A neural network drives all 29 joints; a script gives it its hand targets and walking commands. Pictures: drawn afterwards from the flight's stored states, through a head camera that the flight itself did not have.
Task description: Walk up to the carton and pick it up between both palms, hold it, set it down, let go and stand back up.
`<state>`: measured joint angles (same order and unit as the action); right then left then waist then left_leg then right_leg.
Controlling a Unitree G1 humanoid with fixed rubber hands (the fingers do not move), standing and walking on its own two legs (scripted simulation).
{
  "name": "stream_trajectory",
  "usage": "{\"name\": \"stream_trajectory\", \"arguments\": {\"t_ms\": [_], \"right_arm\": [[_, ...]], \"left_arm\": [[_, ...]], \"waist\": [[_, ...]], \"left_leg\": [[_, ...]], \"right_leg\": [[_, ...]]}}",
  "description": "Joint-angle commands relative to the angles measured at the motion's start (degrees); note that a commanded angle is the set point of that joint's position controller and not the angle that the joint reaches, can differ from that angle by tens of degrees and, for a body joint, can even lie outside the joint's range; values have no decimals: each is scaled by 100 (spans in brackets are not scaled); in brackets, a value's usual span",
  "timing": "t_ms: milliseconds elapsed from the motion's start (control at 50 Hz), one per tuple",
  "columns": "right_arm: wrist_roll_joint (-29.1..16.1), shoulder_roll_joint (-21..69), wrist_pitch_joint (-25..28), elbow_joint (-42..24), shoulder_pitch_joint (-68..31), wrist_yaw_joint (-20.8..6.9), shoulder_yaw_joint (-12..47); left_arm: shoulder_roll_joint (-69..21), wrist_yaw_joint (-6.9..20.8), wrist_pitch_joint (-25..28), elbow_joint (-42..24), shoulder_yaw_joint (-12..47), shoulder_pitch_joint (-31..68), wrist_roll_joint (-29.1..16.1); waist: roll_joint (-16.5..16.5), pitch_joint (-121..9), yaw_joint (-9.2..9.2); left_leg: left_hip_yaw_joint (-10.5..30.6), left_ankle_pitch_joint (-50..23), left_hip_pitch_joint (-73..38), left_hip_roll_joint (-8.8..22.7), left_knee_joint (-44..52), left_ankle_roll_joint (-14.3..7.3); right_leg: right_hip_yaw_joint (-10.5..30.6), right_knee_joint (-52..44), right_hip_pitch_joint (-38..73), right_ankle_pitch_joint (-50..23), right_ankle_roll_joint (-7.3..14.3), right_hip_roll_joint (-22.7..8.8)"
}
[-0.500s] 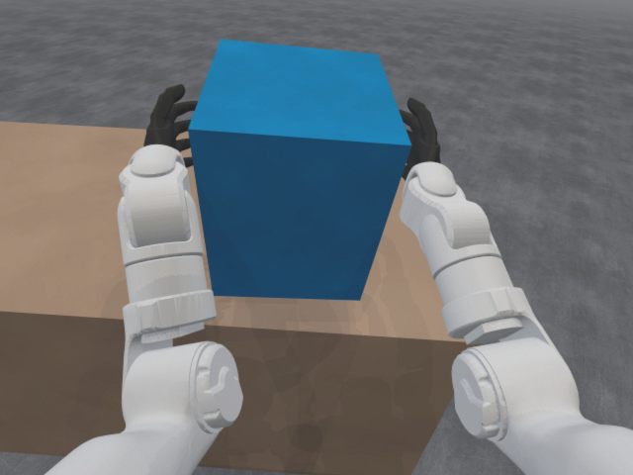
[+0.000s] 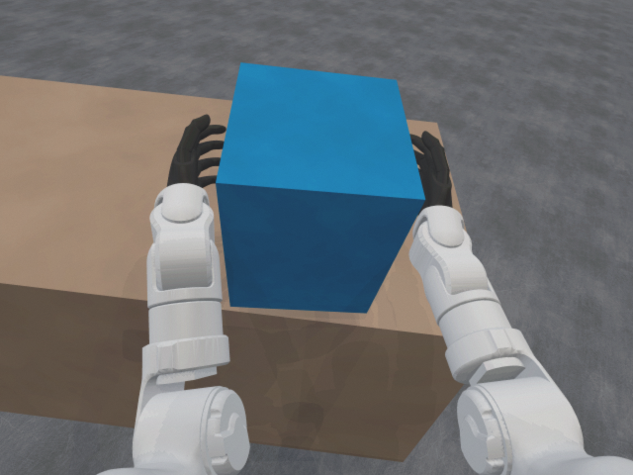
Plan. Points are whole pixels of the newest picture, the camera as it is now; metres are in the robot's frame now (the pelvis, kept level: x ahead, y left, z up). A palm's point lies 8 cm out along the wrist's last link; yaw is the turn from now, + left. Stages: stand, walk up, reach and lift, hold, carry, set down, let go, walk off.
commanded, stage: set down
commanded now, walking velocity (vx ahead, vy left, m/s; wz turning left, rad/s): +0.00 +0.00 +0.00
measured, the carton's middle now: (309, 198) +0.43 -0.01 +0.14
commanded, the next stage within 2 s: none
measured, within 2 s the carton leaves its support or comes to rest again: neither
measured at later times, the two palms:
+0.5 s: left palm (193, 184) +0.40 +0.13 +0.18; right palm (428, 198) +0.38 -0.16 +0.17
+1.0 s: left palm (209, 187) +0.43 +0.12 +0.16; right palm (427, 199) +0.40 -0.17 +0.15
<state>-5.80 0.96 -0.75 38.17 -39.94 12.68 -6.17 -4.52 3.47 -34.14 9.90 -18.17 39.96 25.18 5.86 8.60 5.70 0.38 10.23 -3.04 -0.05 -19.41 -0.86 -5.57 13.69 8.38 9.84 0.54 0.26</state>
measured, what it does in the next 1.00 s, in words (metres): stands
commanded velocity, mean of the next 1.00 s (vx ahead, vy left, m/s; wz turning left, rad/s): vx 0.00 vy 0.00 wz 0.00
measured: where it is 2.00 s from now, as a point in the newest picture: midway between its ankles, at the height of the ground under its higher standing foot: outside the picture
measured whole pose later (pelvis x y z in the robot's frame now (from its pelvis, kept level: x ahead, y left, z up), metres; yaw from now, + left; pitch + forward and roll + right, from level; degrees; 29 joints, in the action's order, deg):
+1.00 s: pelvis +0.02 +0.00 +0.00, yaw -2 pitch -5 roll -1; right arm 3.7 2.8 4.5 50.7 -44.9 10.3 -19.4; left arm -2.0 0.9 -20.1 36.2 -21.8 46.7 20.9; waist 3.8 3.5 3.7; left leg -2.1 10.3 2.4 0.4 -18.1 -1.0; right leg -4.7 13.2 1.8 9.6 0.3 0.2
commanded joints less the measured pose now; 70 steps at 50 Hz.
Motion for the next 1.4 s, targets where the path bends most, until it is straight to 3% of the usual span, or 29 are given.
{"name": "stream_trajectory", "arguments": {"t_ms": [0, 80, 180, 240, 300, 400, 500, 560, 620, 740, 840, 900, 920, 1020, 1080, 1140, 1200, 1240, 1380], "right_arm": [[-1, 2198, 452, -1586, -4464, -613, 1846], [178, 2310, 445, -1415, -4495, -697, 1641], [308, 2314, 459, -1283, -4682, -711, 1382], [527, 2188, 350, -698, -4428, -706, 1055], [630, 2271, 362, -548, -4400, -780, 820], [755, 2480, 536, -646, -4650, -842, 836], [849, 2467, 750, -466, -4760, -893, 740], [971, 2472, 734, -87, -4613, -941, 446], [1087, 2480, 709, 323, -4292, -979, 328], [1080, 2612, 693, 415, -4489, -984, 367], [993, 2840, 819, -4, -4799, -994, 531], [1035, 2880, 794, 392, -4506, -976, 488], [1004, 2902, 766, 472, -4464, -992, 542], [1226, 2670, 576, 750, -4269, -1027, 180], [1389, 2864, 568, 667, -4172, -1095, -21], [1509, 2949, 649, 465, -4350, -1128, -61], [1554, 3012, 770, 418, -4435, -1166, -41], [1597, 3052, 836, 601, -4445, -1216, -85], [1854, 2824, 779, 1171, -4155, -1300, -602]], "left_arm": [[-2502, 719, 271, -106, 2258, 3181, -807], [-2564, 698, 376, 260, 2137, 3313, -782], [-2609, 687, 468, 617, 2071, 3488, -866], [-2460, 756, 452, 1212, 1712, 3329, -621], [-2387, 810, 520, 1424, 1344, 3323, -493], [-2500, 748, 813, 1464, 1347, 3550, -614], [-2705, 535, 1122, 1437, 1879, 3962, -846], [-2607, 507, 1249, 1743, 1589, 3862, -762], [-2576, 500, 1353, 1892, 1459, 3835, -682], [-2600, 529, 1450, 2129, 1306, 3886, -731], [-2766, 386, 1747, 2075, 1594, 4197, -948], [-2828, 338, 1833, 2035, 1669, 4243, -921], [-2761, 346, 1823, 2124, 1595, 4196, -931], [-2461, 448, 1651, 2693, 916, 3718, -571], [-2360, 531, 1700, 2817, 706, 3817, -557], [-2553, 465, 1876, 2615, 912, 4166, -623], [-2613, 361, 2103, 2480, 1167, 4454, -800], [-2719, 266, 2222, 2585, 1168, 4445, -792], [-2492, 265, 2208, 3243, 729, 4079, -620]], "waist": [[-665, -2656, 54], [-557, -2575, -78], [-607, -2757, -40], [-416, -2092, 29], [-419, -1908, -136], [-378, -2530, -207], [-775, -2998, -31], [-713, -2784, -130], [-642, -2596, -87], [-558, -2692, -179], [-677, -3669, -199], [-729, -3574, -99], [-613, -3499, -132], [-398, -2469, -292], [-310, -2612, -326], [-625, -3058, -286], [-693, -3705, -216], [-725, -3728, -262], [-677, -3114, -340]], "left_leg": [[-262, -1777, -650, -58, 23, 197], [-293, -1331, -546, -7, 180, 101], [-322, -1452, -519, -32, 138, 186], [-402, -872, -295, -19, 358, 92], [-459, -504, -149, -43, 508, 52], [-503, -901, -137, -68, 434, 53], [-427, -1542, -522, -20, 130, 270], [-386, -1299, -502, -1, 172, 205], [-396, -1492, -403, 34, 217, 228], [-420, -1432, -301, -4, 243, 182], [-394, -2069, -373, -30, 14, 219], [-367, -2509, -501, -4, -94, 288], [-358, -2485, -567, -1, -94, 270], [-404, -1339, 134, 1, 389, 89], [-510, -868, 269, -43, 502, -47], [-564, -1218, 21, -27, 387, 54], [-512, -1713, -164, -4, 150, 190], [-459, -2035, -317, 40, 29, 272], [-515, -1742, -144, 69, 142, 252]], "right_leg": [[-246, 109, 169, -1760, -302, 104], [-291, 65, -13, -1372, -308, 67], [-322, 94, 120, -1517, -307, 115], [-260, -80, 33, -1064, -309, 72], [-265, -93, 19, -837, -340, 47], [-289, 41, 305, -1309, -340, 65], [-345, 63, -179, -1546, -261, 118], [-295, 72, -256, -1348, -287, 100], [-306, 31, -273, -1449, -277, 132], [-227, 84, 30, -1691, -350, 134], [-149, 290, 222, -2566, -368, 126], [-172, 349, 78, -2942, -385, 151], [-155, 342, 35, -2976, -424, 146], [-103, 160, 331, -2191, -403, 95], [-31, 159, 168, -1839, -473, 6], [-64, 192, 155, -2095, -409, 27], [-112, 320, -60, -2402, -352, 83], [-187, 374, -162, -2538, -357, 161], [-144, 210, -342, -1941, -293, 126]]}}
